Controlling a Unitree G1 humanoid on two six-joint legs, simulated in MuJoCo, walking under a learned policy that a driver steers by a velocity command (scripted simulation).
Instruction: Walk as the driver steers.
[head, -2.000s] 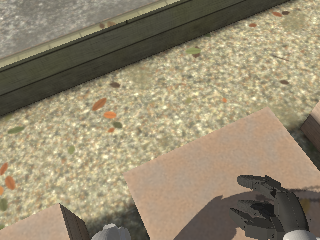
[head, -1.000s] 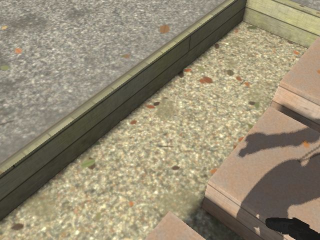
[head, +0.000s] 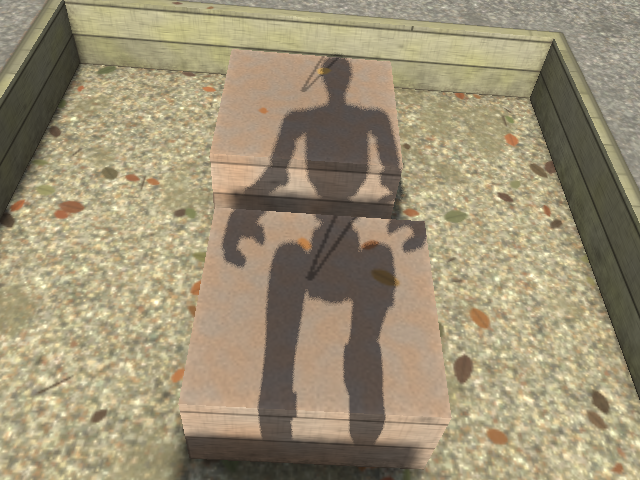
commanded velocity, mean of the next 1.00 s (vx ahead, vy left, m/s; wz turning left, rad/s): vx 0.39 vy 0.00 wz -0.25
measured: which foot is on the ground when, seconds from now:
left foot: down 0.00-0.44, up 0.46-0.84, down 0.86-1.00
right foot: up 0.00-0.42, down 0.44-0.90, up 0.92-1.00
